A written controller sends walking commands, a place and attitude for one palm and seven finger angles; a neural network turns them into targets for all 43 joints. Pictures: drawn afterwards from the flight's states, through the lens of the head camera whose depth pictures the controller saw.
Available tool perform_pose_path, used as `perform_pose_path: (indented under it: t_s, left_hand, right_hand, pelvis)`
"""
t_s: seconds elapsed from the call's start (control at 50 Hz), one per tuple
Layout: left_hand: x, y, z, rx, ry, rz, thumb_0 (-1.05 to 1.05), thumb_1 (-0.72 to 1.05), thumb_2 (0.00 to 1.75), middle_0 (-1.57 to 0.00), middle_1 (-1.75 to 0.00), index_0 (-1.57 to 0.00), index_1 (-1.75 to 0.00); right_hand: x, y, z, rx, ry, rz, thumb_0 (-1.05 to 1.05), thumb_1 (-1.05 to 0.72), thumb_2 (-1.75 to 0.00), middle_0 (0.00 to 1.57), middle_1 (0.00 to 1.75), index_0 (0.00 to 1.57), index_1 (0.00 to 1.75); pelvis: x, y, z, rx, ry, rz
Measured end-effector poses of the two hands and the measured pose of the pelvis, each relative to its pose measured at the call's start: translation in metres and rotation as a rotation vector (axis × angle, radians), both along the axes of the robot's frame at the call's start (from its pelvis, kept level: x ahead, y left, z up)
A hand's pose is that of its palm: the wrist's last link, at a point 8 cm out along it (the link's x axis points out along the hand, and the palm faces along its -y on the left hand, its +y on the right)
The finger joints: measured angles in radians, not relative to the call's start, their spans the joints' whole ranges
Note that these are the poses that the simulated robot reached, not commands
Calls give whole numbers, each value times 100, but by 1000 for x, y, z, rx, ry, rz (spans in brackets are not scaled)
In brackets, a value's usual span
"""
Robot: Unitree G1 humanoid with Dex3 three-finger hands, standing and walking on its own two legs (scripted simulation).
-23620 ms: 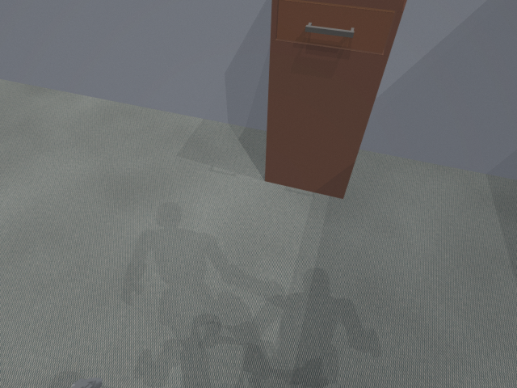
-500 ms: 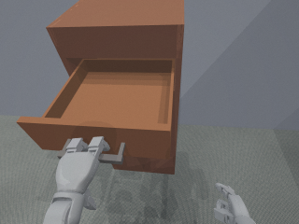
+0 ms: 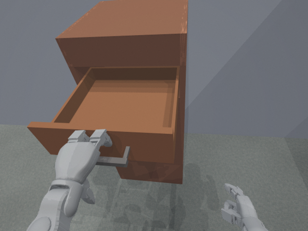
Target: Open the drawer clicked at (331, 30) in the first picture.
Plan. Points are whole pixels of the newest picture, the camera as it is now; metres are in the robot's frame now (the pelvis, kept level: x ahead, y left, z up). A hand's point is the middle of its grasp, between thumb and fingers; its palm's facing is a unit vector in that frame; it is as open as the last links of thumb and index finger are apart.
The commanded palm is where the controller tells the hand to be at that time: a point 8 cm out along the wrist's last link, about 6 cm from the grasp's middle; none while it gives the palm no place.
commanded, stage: lift the hand off the handle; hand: left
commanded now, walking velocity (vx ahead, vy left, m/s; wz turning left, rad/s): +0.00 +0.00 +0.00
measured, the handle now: (98, 154) +0.27 +0.20 +0.07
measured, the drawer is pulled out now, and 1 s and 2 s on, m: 0.30 0.30 0.30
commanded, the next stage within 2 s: draw the hand back to the body in 0.90 s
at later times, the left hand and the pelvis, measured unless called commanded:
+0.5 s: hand (82, 140) +0.25 +0.19 +0.17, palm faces +0.24 -0.09 -0.97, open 13.7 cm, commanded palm +0.20 +0.20 +0.23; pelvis -0.01 +0.01 +0.01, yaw +1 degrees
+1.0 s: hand (76, 124) +0.26 +0.20 +0.21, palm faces +0.23 -0.09 -0.97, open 13.9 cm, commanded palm +0.20 +0.20 +0.27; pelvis -0.01 +0.00 +0.00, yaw +0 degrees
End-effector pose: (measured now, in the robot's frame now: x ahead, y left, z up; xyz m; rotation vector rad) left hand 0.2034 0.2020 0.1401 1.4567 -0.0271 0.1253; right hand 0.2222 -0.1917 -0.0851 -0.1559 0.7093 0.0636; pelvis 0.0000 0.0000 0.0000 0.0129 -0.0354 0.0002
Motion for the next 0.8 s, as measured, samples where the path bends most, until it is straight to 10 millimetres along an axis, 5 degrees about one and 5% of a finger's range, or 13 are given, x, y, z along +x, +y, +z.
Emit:
perform_pose_path:
  t_s: [0.32,0.54,0.8]
  left_hand:
    - [2,3,35,17,-6,-35,0,-49,30,-40,-123,-39,-124]
    - [16,-2,85,35,-142,-41,0,-49,30,-35,-121,-34,-121]
    - [19,-5,112,33,-123,-80,0,-49,30,-32,-120,-32,-120]
  right_hand:
    - [6,15,6,27,-11,49,2,-90,-90,20,30,20,30]
    - [9,26,9,73,-9,78,2,-90,-90,20,30,20,30]
    - [10,8,12,77,-25,46,2,-90,-90,20,30,20,30]
  pelvis:
    - [-3,3,6,-2,-31,10]
    - [-6,5,7,1,-37,10]
    - [-5,4,6,3,-30,-2]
